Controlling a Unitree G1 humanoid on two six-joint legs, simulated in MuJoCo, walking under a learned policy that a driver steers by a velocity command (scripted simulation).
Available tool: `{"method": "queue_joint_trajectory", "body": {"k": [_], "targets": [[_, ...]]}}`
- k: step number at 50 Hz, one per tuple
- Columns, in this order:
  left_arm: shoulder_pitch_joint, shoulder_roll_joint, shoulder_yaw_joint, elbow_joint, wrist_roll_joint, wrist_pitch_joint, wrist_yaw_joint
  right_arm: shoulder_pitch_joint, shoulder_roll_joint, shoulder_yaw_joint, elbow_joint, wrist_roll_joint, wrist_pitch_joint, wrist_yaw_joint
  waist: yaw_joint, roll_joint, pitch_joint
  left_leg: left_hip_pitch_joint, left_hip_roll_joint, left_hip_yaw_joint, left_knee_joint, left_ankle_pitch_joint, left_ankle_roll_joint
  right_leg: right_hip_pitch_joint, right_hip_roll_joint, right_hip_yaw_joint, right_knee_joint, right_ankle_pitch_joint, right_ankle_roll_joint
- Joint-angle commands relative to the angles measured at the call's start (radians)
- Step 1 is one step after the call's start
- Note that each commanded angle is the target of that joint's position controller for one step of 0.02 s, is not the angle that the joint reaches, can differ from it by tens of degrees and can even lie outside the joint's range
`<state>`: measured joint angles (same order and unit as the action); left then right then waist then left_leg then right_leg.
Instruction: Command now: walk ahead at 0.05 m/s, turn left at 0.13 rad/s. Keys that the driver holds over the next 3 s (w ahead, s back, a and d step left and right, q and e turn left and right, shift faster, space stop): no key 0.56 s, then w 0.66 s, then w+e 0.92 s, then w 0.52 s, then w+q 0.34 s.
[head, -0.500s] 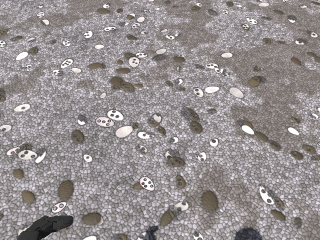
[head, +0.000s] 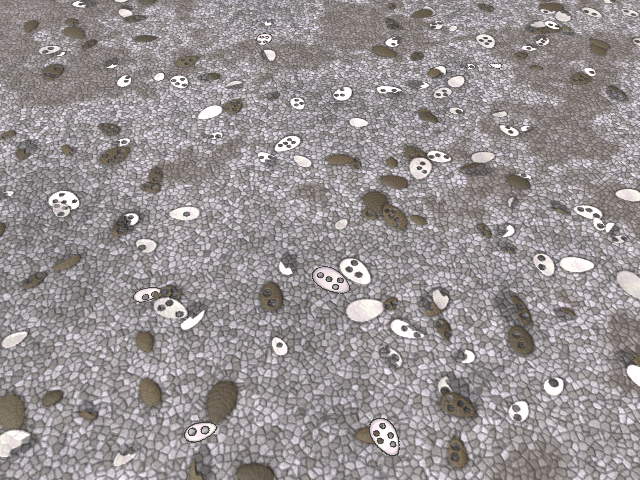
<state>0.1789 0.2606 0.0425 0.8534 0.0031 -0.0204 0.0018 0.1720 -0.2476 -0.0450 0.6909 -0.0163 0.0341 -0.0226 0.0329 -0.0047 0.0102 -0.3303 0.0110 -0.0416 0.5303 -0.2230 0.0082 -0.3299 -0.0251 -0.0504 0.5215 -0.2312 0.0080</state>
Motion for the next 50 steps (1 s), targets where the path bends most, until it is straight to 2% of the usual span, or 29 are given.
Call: {"method": "queue_joint_trajectory", "body": {"k": [1, 2, 3, 4, 5, 6, 8, 14, 28, 29, 30, 31, 33, 35, 36, 37, 38, 39, 40, 41, 42, 43, 44, 45, 46, 47, 50], "targets": [[0.005, 0.059, -0.004, -0.060, 0.021, -0.017, 0.003, -0.024, -0.106, -0.021, -0.076, -0.015, -0.012, 0.000, 0.003, 0.199, -0.097, 0.075, 0.219, -0.234, -0.199, 0.050, 0.173, 0.015, -0.020, 0.037, 0.000, -0.105, 0.016], [-0.018, 0.081, 0.002, -0.056, 0.018, -0.013, 0.004, -0.037, -0.078, -0.013, -0.069, -0.017, -0.022, 0.007, 0.004, 0.175, -0.071, 0.056, 0.153, -0.180, -0.190, -0.050, 0.121, 0.043, -0.017, 0.032, -0.025, -0.026, 0.019], [-0.019, 0.086, 0.004, -0.042, 0.020, -0.007, 0.009, -0.038, -0.088, -0.015, -0.063, -0.018, -0.029, 0.011, -0.002, 0.162, -0.054, 0.039, 0.114, -0.147, -0.177, -0.076, 0.084, 0.066, -0.021, 0.030, -0.030, 0.019, 0.022], [-0.006, 0.103, 0.007, -0.035, 0.023, 0.000, 0.012, -0.035, -0.094, -0.015, -0.058, -0.012, -0.036, 0.013, -0.004, 0.162, -0.032, 0.024, 0.099, -0.133, -0.172, -0.073, 0.066, 0.071, -0.028, 0.038, -0.042, 0.041, 0.023], [0.004, 0.116, 0.010, -0.026, 0.019, 0.001, 0.012, -0.018, -0.095, -0.014, -0.054, -0.008, -0.039, 0.012, -0.007, 0.126, -0.008, 0.016, 0.086, -0.123, -0.165, -0.046, 0.056, 0.067, -0.034, 0.044, -0.049, 0.041, 0.017], [0.007, 0.108, 0.009, -0.017, 0.013, -0.001, 0.010, 0.000, -0.090, -0.013, -0.046, -0.007, -0.040, 0.011, -0.009, 0.091, -0.004, 0.032, 0.076, -0.112, -0.146, -0.014, 0.049, 0.065, -0.033, 0.043, -0.053, 0.043, 0.013], [0.007, 0.096, 0.007, -0.001, 0.011, -0.006, 0.009, 0.010, -0.088, -0.014, -0.040, -0.002, -0.043, 0.008, -0.015, 0.055, -0.020, 0.068, 0.067, -0.097, -0.112, 0.064, 0.052, 0.068, -0.034, 0.042, -0.054, 0.068, 0.014], [0.006, 0.091, 0.008, 0.041, 0.005, -0.004, 0.015, 0.001, -0.072, -0.015, -0.030, 0.003, -0.039, 0.006, -0.013, 0.017, -0.047, 0.102, 0.049, -0.075, -0.078, 0.172, 0.058, 0.099, -0.039, 0.042, -0.046, 0.108, 0.017], [0.002, 0.090, 0.012, 0.124, 0.000, 0.013, 0.033, 0.037, -0.065, -0.023, 0.061, 0.006, -0.041, -0.004, -0.009, 0.014, -0.020, 0.095, 0.021, -0.033, -0.078, 0.156, 0.036, 0.120, -0.039, 0.045, -0.052, 0.100, 0.006], [0.025, 0.079, 0.010, 0.141, -0.001, 0.015, 0.032, 0.062, -0.060, -0.023, 0.081, 0.008, -0.039, -0.005, -0.009, 0.021, -0.040, 0.103, 0.011, -0.024, -0.088, 0.040, 0.038, 0.126, -0.025, 0.030, -0.053, -0.005, 0.003], [0.032, 0.086, 0.014, 0.150, -0.008, 0.017, 0.032, 0.076, -0.077, -0.030, 0.092, 0.015, -0.035, -0.007, -0.014, 0.027, -0.017, 0.089, -0.001, -0.022, -0.093, -0.154, 0.051, 0.093, -0.002, 0.008, -0.032, -0.164, -0.009], [0.025, 0.089, 0.016, 0.148, -0.014, 0.015, 0.033, 0.085, -0.095, -0.037, 0.096, 0.020, -0.033, -0.009, -0.022, 0.038, 0.024, 0.057, 0.008, -0.045, -0.115, -0.362, 0.071, 0.039, 0.008, 0.001, -0.013, -0.299, -0.024], [-0.007, 0.075, 0.013, 0.127, -0.021, -0.006, 0.032, 0.117, -0.114, -0.041, 0.100, 0.029, -0.048, -0.009, -0.041, 0.088, 0.106, 0.020, 0.082, -0.165, -0.199, -0.574, 0.122, -0.068, 0.013, 0.004, 0.051, -0.379, -0.047], [-0.023, 0.042, 0.008, 0.113, -0.026, -0.042, 0.018, 0.163, -0.149, -0.052, 0.123, 0.037, -0.072, -0.005, -0.048, 0.187, 0.115, 0.068, 0.205, -0.364, -0.301, -0.631, 0.195, -0.123, 0.032, -0.016, 0.183, -0.249, -0.062], [-0.023, 0.046, 0.010, 0.112, -0.029, -0.056, 0.010, 0.157, -0.152, -0.053, 0.125, 0.039, -0.079, -0.004, -0.042, 0.195, 0.122, 0.047, 0.239, -0.417, -0.320, -0.605, 0.216, -0.109, 0.017, 0.006, 0.203, -0.224, -0.084], [0.005, 0.044, 0.011, 0.119, -0.034, -0.068, 0.001, 0.121, -0.147, -0.049, 0.118, 0.040, -0.085, -0.003, -0.014, 0.191, 0.120, 0.018, 0.241, -0.410, -0.309, -0.558, 0.213, -0.061, 0.008, 0.017, 0.166, -0.219, -0.108], [0.068, 0.038, 0.011, 0.144, -0.038, -0.077, -0.006, 0.060, -0.133, -0.043, 0.102, 0.044, -0.085, 0.001, 0.029, 0.173, 0.112, -0.035, 0.205, -0.339, -0.274, -0.492, 0.183, 0.051, 0.011, 0.013, 0.057, -0.202, -0.129], [0.166, 0.053, 0.019, 0.187, -0.034, -0.082, -0.009, -0.009, -0.109, -0.036, 0.080, 0.045, -0.085, 0.003, 0.076, 0.124, 0.096, -0.122, 0.137, -0.233, -0.187, -0.385, 0.134, 0.208, 0.002, 0.046, -0.043, -0.141, -0.138], [0.282, 0.124, 0.039, 0.227, -0.026, -0.085, -0.008, -0.077, -0.051, -0.020, 0.044, 0.046, -0.093, 0.004, 0.111, -0.048, 0.080, -0.242, 0.020, -0.047, 0.063, -0.253, 0.053, 0.314, -0.121, 0.255, -0.163, -0.246, -0.176], [0.362, 0.235, 0.065, 0.240, -0.022, -0.090, -0.016, -0.093, -0.037, -0.019, 0.004, 0.053, -0.113, -0.001, 0.111, -0.288, 0.067, -0.423, -0.067, 0.068, 0.339, -0.246, 0.003, 0.444, -0.321, 0.637, -0.318, -0.267, -0.284], [0.344, 0.180, 0.047, 0.225, 0.000, -0.094, -0.016, -0.092, -0.091, -0.031, 0.011, 0.061, -0.128, -0.001, 0.106, -0.211, 0.076, -0.538, -0.035, -0.019, 0.529, -0.342, 0.010, 0.477, -0.381, 0.736, -0.335, -0.193, -0.324], [0.306, 0.129, 0.033, 0.206, -0.001, -0.099, -0.015, -0.038, -0.090, -0.033, 0.036, 0.065, -0.137, 0.007, 0.066, -0.136, 0.079, -0.584, 0.005, -0.048, 0.621, -0.271, 0.031, 0.504, -0.352, 0.650, -0.306, -0.128, -0.297], [0.275, 0.118, 0.028, 0.191, -0.007, -0.100, -0.017, -0.009, -0.078, -0.031, 0.057, 0.059, -0.141, 0.013, 0.044, -0.101, 0.063, -0.603, 0.037, -0.035, 0.639, -0.185, 0.046, 0.512, -0.320, 0.563, -0.303, -0.091, -0.262], [0.252, 0.109, 0.022, 0.182, -0.013, -0.097, -0.019, -0.028, -0.079, -0.033, 0.056, 0.051, -0.142, 0.017, 0.035, -0.077, 0.078, -0.612, 0.067, -0.025, 0.614, -0.114, 0.052, 0.495, -0.304, 0.487, -0.318, -0.012, -0.235], [0.247, 0.077, 0.010, 0.180, -0.011, -0.091, -0.018, -0.049, -0.080, -0.038, 0.054, 0.042, -0.141, 0.022, 0.030, -0.074, 0.075, -0.569, 0.088, -0.011, 0.570, -0.057, 0.048, 0.461, -0.268, 0.401, -0.335, 0.079, -0.207], [0.259, 0.062, 0.004, 0.183, -0.007, -0.083, -0.015, -0.058, -0.066, -0.036, 0.051, 0.039, -0.138, 0.029, 0.030, -0.092, 0.067, -0.527, 0.089, 0.012, 0.524, -0.019, 0.039, 0.439, -0.237, 0.336, -0.348, 0.149, -0.193], [0.268, 0.082, 0.001, 0.174, -0.003, -0.066, 0.004, -0.143, -0.016, -0.018, 0.026, 0.038, -0.127, 0.041, 0.040, -0.087, 0.079, -0.434, 0.067, 0.067, 0.325, 0.098, 0.006, 0.355, -0.181, 0.198, -0.376, 0.259, -0.180]]}}
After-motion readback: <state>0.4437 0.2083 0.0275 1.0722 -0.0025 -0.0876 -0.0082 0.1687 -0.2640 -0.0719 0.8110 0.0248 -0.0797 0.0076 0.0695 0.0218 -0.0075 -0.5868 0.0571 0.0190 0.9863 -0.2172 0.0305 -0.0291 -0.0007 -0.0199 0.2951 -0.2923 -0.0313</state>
